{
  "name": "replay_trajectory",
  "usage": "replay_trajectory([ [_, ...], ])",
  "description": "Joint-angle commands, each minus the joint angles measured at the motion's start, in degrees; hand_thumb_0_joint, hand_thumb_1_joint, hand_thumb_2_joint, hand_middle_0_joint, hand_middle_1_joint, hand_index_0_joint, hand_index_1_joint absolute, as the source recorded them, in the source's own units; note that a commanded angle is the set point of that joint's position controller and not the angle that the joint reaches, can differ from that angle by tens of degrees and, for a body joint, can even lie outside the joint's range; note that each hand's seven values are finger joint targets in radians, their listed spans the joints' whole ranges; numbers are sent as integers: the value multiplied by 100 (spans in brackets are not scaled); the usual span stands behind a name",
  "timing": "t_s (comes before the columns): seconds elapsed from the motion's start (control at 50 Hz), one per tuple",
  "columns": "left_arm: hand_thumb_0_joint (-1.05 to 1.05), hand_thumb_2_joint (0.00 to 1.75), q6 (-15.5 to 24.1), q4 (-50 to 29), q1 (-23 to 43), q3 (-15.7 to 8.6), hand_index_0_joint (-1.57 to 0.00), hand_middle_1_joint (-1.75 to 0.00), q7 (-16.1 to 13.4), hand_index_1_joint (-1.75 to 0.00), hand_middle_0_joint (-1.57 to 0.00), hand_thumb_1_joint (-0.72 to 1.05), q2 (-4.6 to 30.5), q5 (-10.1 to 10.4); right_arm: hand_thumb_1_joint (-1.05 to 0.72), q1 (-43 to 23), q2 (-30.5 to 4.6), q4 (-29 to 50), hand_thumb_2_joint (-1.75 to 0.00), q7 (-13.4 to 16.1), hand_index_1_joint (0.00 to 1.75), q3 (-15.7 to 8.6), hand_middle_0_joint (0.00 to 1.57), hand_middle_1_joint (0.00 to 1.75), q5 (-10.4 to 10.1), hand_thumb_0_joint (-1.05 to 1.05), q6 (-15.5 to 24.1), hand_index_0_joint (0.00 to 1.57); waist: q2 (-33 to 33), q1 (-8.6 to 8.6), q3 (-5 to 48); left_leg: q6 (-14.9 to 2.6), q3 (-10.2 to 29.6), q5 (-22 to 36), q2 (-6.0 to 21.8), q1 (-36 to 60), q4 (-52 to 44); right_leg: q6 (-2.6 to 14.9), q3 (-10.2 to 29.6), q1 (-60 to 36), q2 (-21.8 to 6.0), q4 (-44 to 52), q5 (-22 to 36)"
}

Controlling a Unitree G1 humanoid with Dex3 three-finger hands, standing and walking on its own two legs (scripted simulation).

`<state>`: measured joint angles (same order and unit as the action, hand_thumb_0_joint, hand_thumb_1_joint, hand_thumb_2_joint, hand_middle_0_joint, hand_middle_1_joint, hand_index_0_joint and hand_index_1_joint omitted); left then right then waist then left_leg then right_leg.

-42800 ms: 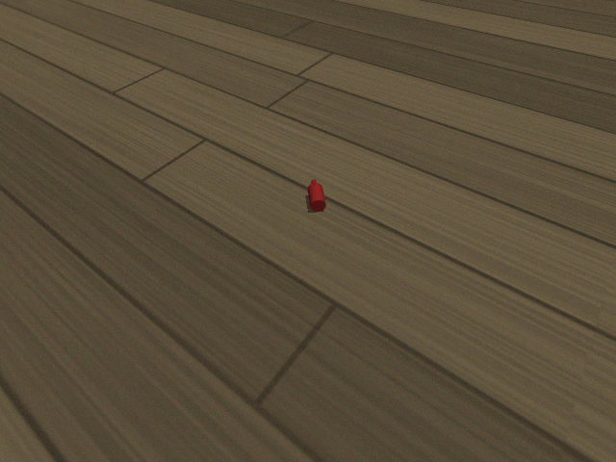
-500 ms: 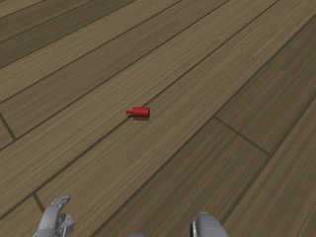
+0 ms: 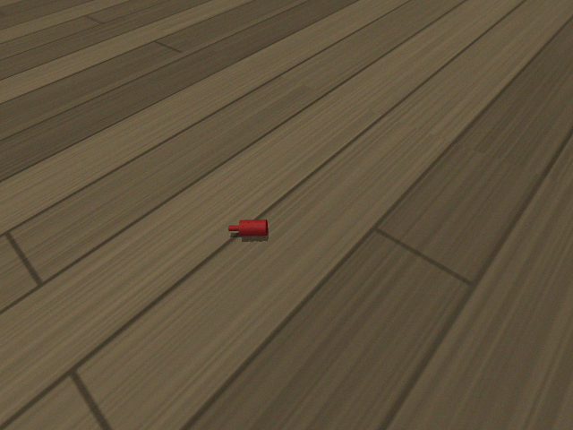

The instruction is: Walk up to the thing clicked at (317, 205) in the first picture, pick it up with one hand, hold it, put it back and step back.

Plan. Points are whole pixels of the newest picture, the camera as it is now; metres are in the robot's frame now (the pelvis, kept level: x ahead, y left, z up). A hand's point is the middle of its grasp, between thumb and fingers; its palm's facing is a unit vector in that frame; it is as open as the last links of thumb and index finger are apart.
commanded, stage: step back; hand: left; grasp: from above
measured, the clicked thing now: (247, 227) +1.05 +0.30 -0.73
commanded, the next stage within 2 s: stand in 0.86 s
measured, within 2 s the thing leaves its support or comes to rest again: neither
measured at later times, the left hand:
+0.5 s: hand out of the picture +0.10 +0.26 -0.13, palm faces +0.05 -0.92 -0.38, open 7.4 cm
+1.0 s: hand out of the picture +0.13 +0.27 -0.14, palm faces +0.04 -0.94 -0.34, open 7.4 cm
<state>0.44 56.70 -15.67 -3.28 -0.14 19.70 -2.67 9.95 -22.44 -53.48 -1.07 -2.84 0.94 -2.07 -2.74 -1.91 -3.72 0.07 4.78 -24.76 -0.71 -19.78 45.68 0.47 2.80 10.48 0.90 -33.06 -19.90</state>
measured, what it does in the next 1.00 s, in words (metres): steps on the spot: left foot, then left foot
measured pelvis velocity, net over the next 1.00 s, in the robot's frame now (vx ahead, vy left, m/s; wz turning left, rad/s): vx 0.05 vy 0.01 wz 0.05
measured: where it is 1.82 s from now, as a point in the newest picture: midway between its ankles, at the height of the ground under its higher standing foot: outside the picture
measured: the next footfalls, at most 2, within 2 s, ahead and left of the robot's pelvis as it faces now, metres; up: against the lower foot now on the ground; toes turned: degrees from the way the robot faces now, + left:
left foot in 0.08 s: +0.04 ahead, +0.14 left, +0.00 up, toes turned -1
left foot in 0.62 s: +0.09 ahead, +0.14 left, +0.00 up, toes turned +4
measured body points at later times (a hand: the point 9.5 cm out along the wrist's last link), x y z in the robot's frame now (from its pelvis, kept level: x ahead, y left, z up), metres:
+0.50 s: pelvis +0.02 -0.01 +0.00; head +0.02 -0.02 +0.45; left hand +0.10 +0.31 -0.11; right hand +0.08 -0.33 -0.13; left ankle +0.00 +0.13 -0.70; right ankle +0.03 -0.13 -0.73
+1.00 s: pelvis +0.05 +0.01 +0.01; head +0.07 +0.01 +0.46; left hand +0.12 +0.32 -0.12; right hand +0.19 -0.27 -0.11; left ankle +0.05 +0.14 -0.73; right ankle +0.03 -0.13 -0.73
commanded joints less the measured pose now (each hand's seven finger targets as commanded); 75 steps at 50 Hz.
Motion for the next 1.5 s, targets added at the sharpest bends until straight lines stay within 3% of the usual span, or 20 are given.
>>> replay_trajectory([
  [0.0,0,90,226,-672,738,-377,-20,-30,-37,-30,-20,90,1668,16,-90,-335,-873,369,-90,38,30,-228,20,30,15,0,308,20,1289,46,-177,49,-399,-61,-33,217,-1270,796,1158,455,-1179,1376,-315],
  [0.04,0,90,135,-665,684,-311,-20,-30,-7,-30,-20,90,1514,57,-90,6,-863,192,-90,85,30,-283,20,30,44,0,426,20,1095,202,164,-25,-460,773,-115,1052,-2441,578,681,341,-954,636,661],
  [0.06,0,90,112,-654,587,-246,-20,-30,-2,-30,-20,90,1296,75,-90,198,-941,118,-90,122,30,-341,20,30,78,0,486,20,824,230,431,-108,110,1131,190,1667,-2558,416,523,596,-820,46,1087],
  [0.08,0,90,105,-702,470,-167,-20,-30,10,-30,-20,90,1011,131,-90,362,-1202,96,-90,161,30,-412,20,30,143,0,548,20,-56,212,670,-410,1414,1138,1114,2136,-2943,203,124,1179,-362,-916,653],
  [0.1,0,90,66,-635,582,-195,-20,-30,-9,-30,-20,90,1121,179,-90,161,-1634,131,-90,156,30,-470,20,30,112,0,544,20,-451,158,503,-1073,2568,-117,1891,1846,-3052,99,-294,1779,-68,-1210,-995],
  [0.12,0,90,79,-598,797,-294,-20,-30,-29,-30,-20,90,1511,125,-90,172,-1734,121,-90,132,30,-513,20,30,77,0,532,20,-255,293,223,-1415,2718,-543,2103,1119,-3155,111,35,1491,-337,-1603,-1286],
  [0.2,0,90,130,-564,695,-279,-20,-30,86,-30,-20,90,1313,171,-90,86,-1314,149,-90,146,30,-380,20,30,142,0,579,20,-580,166,-11,-937,1396,619,1308,1092,-2892,148,-12,1464,-406,-1039,-737],
  [0.32,0,90,200,-176,263,-335,-20,-30,10,-30,-20,90,1223,91,-90,-296,-1006,278,-90,114,30,-256,20,30,-13,0,366,20,-450,-172,265,-466,463,499,743,-312,-1831,144,-507,-841,-5,975,507],
  [0.34,0,90,230,-129,120,-417,-20,-30,-30,-30,-20,90,1477,33,-90,-263,-767,350,-90,131,30,-163,20,30,-47,0,356,20,185,-264,333,-280,310,301,385,-945,-1161,260,325,-1338,-466,1138,189],
  [0.36,0,90,262,-169,30,-491,-20,-30,-59,-30,-20,90,1898,2,-90,-264,-514,421,-90,155,30,-96,20,30,-52,0,359,20,1253,-325,297,-57,-11,-379,-304,-1583,-65,684,2152,-1243,-1624,1955,-989],
  [0.38,0,90,255,-327,533,-533,-20,-30,-45,-30,-20,90,2136,12,-90,-97,-835,278,-90,217,30,-192,20,30,18,0,324,20,1126,-189,65,6,40,-819,-11,-1139,634,1264,2732,-246,-2436,2206,-1740],
  [0.4,0,90,244,-479,905,-520,-20,-30,-27,-30,-20,90,2042,38,-90,192,-1123,136,-90,216,30,-271,20,30,23,0,344,20,955,-3,-154,27,120,-788,203,-794,753,1467,2677,221,-2499,2079,-1412],
  [0.46,0,90,288,-481,1123,-363,-20,-30,-38,-30,-20,90,1553,89,-90,301,-910,-60,-90,152,30,-207,20,30,-26,0,415,20,877,117,-79,-21,65,-355,232,-368,159,1059,1070,226,-1744,1529,776],
  [0.58,0,90,160,-458,1242,-252,-20,-30,-14,-30,-20,90,1501,193,-90,478,-754,-258,-90,163,30,-218,20,30,51,0,462,20,1075,301,385,-17,-678,1698,48,1000,-2200,519,75,213,-1141,304,2501],
  [0.62,0,90,130,-518,1125,-142,-20,-30,-29,-30,-20,90,1183,271,-90,424,-1089,-254,-90,231,30,-296,20,30,95,0,499,20,198,210,838,-325,378,3348,944,1549,-2173,137,-229,462,-693,-431,2075],
  [0.66,0,90,10,-281,959,-139,-20,-30,-45,-30,-20,90,1249,329,-90,-291,-1509,-90,-90,220,30,-302,20,30,31,0,476,20,-364,24,696,-1084,1123,2283,1671,562,-2392,66,-306,-6,-330,-297,-310],
  [0.74,0,90,156,-63,838,-136,-20,-30,-64,-30,-20,90,1384,253,-90,-601,-1056,-146,-90,219,30,-153,20,30,-5,0,441,20,-314,-30,813,-352,131,3399,889,852,-1804,157,-17,-409,-686,512,1856],
  [0.82,0,90,159,21,1113,-105,-20,-30,-85,-30,-20,90,1391,254,-90,-658,-943,-326,-90,212,30,-125,20,30,-40,0,399,20,-32,98,941,-258,-60,3549,757,1162,-1784,149,0,-415,-788,628,2442],
  [1.12,0,90,206,495,1311,105,-20,-30,-41,-30,-20,90,1249,227,-90,-996,-916,-636,-90,122,30,26,20,30,-80,0,420,20,324,204,697,-138,-29,3070,860,1683,-2592,-8,18,-611,-878,1630,2278],
  [1.48,0,90,153,627,1179,86,-20,-30,19,-30,-20,90,1271,190,-90,-799,-970,-878,-90,92,30,41,20,30,-33,0,403,20,229,182,309,-64,124,1180,809,1120,-3181,18,50,-275,-806,1905,672],
])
